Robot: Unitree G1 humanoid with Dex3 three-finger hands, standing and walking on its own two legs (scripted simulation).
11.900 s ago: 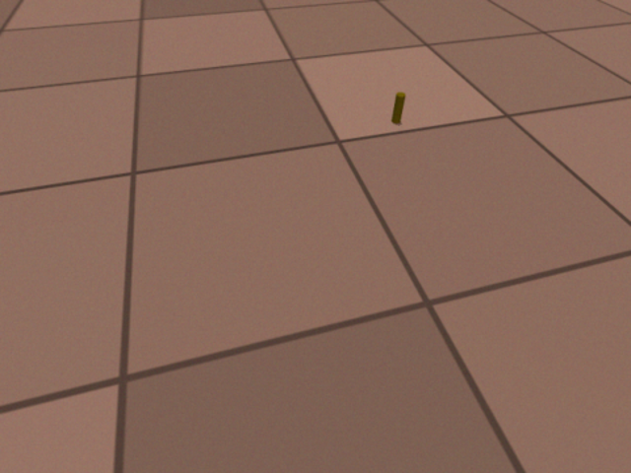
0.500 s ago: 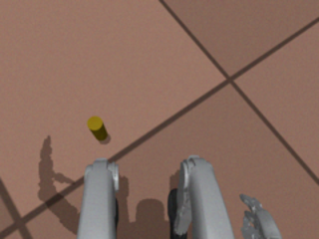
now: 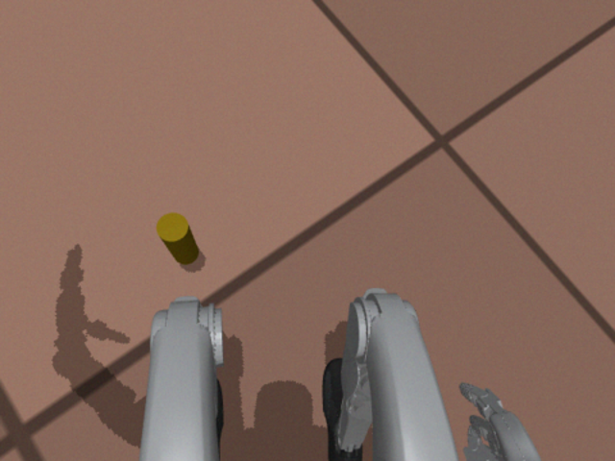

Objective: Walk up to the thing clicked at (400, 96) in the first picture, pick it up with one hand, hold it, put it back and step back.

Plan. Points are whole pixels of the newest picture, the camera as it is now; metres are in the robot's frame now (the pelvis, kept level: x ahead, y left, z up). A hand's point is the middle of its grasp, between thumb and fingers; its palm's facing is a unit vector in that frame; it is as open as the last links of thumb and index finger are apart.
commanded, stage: go down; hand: left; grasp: from the side
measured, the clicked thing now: (180, 241) +0.46 +0.19 -0.32
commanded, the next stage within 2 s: approach in 0.34 s
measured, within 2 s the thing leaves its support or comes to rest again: neither
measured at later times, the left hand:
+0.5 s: hand out of the picture +0.41 +0.38 -0.01, palm faces +0.09 -0.99 -0.10, open 17.3 cm
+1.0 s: hand (92, 240) +0.43 +0.30 -0.21, palm faces -0.01 -1.00 +0.02, open 17.1 cm
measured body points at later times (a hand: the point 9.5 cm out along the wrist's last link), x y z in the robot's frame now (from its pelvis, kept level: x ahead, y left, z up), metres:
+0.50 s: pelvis +0.00 +0.00 -0.02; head +0.20 +0.06 +0.38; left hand +0.40 +0.43 +0.00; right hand +0.13 -0.28 -0.12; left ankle +0.08 +0.13 -0.37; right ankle +0.10 -0.13 -0.37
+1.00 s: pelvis -0.01 +0.01 -0.09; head +0.24 +0.12 +0.26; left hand +0.42 +0.36 -0.21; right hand +0.14 -0.27 -0.16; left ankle +0.08 +0.13 -0.37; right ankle +0.10 -0.13 -0.37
